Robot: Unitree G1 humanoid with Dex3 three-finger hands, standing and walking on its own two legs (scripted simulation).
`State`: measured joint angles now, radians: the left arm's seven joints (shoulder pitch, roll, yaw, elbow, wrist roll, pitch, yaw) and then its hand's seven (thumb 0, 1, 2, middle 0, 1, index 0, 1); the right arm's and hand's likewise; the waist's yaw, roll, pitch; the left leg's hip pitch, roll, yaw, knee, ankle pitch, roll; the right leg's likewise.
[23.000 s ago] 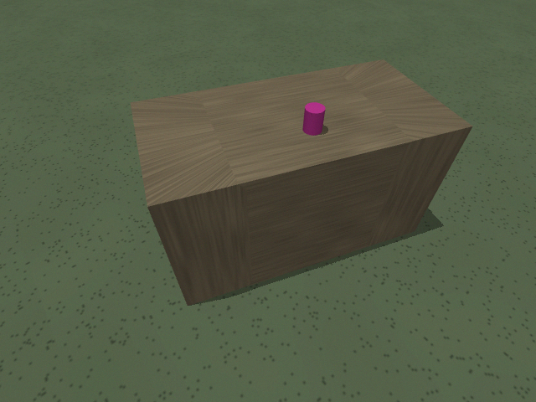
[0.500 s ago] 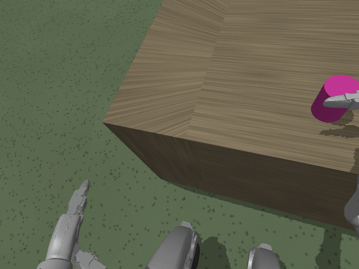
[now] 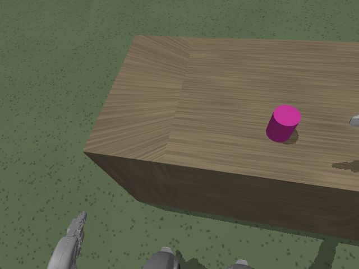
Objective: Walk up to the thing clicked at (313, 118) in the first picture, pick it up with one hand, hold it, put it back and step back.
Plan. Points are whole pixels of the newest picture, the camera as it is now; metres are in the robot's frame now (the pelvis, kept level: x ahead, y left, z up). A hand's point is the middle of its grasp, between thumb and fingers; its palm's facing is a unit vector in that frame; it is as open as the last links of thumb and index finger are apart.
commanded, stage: sink last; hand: right
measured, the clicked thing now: (282, 124) +0.52 -0.18 -0.07
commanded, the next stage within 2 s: home in 1.00 s
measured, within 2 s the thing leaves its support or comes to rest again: neither
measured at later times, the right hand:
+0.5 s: hand out of the picture +0.27 -0.27 +0.03, palm faces +0.30 +0.88 -0.36, open 17.1 cm
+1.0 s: hand out of the picture +0.16 -0.22 +0.04, palm faces +0.33 +0.88 -0.35, open 17.2 cm
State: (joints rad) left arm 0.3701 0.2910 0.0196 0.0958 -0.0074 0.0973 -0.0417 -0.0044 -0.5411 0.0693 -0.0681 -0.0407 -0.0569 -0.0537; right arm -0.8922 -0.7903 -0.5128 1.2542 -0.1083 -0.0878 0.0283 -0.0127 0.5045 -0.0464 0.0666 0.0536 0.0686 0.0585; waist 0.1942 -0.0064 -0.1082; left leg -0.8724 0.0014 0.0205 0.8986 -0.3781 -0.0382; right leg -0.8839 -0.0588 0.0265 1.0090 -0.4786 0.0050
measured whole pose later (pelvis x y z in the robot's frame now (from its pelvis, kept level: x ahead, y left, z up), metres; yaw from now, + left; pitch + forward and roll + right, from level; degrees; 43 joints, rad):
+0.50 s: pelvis +0.03 +0.01 +0.03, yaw -2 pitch +9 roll +1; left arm 0.38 0.25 0.07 0.25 -0.06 0.13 0.05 -0.01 -0.55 0.09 -0.07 -0.05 -0.05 -0.06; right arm 0.17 -0.35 -0.23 0.20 0.06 0.07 -0.07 -0.01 0.46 -0.06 0.07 0.05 0.07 0.06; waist 0.00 -0.03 -0.10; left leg -0.52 0.03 0.02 0.76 -0.39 -0.03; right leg -0.51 -0.04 0.01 0.81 -0.46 0.01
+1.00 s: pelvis +0.00 +0.04 +0.02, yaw -3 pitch +5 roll -1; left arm 0.44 0.25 0.14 0.21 -0.04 0.01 0.12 -0.01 -0.51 0.07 -0.06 -0.06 -0.06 -0.06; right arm 0.50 -0.26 -0.20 -0.09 0.06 0.03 -0.06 -0.01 0.48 -0.06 0.06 0.06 0.06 0.06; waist -0.04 -0.02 -0.08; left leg -0.55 0.04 0.03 0.86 -0.41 0.00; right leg -0.51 -0.02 0.03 0.84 -0.42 0.04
